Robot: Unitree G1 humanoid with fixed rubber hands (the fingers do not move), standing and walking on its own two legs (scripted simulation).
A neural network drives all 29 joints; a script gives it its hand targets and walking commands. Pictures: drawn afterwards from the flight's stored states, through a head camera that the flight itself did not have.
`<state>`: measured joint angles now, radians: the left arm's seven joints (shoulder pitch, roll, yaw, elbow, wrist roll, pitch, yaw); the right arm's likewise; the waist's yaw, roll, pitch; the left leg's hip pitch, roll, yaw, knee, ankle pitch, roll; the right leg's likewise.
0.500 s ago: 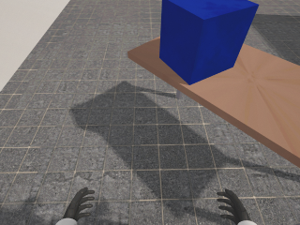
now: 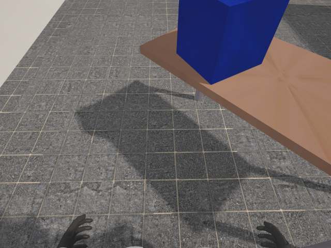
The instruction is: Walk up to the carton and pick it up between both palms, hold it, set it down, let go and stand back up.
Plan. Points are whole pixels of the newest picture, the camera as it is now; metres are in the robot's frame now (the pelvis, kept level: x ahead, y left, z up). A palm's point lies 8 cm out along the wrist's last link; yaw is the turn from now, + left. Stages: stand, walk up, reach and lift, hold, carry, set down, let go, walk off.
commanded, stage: stand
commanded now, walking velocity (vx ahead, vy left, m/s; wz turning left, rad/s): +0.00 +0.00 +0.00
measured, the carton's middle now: (225, 26) +0.89 -0.22 +0.08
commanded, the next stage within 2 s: walk up in 1.32 s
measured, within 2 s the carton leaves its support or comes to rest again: neither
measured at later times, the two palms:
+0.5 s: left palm out of the picture +0.13 +0.26 -0.10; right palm out of the picture +0.11 -0.27 -0.10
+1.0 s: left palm out of the picture +0.11 +0.26 -0.11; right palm out of the picture +0.09 -0.28 -0.11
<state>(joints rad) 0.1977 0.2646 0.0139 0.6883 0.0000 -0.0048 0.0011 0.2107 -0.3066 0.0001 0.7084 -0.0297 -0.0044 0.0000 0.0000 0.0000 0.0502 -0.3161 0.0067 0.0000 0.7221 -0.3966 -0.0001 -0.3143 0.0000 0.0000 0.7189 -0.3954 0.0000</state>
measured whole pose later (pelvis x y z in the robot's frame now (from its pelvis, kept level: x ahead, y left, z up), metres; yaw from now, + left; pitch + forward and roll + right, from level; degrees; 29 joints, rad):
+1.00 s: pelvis +0.00 +0.00 +0.00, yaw +0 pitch -1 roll +0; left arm 0.16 0.27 0.01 0.82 0.00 -0.01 0.00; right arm 0.21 -0.32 0.00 0.82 -0.03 0.00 0.00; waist 0.00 0.00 0.05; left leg -0.32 0.01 0.00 0.72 -0.39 0.00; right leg -0.31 0.00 0.00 0.72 -0.39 0.00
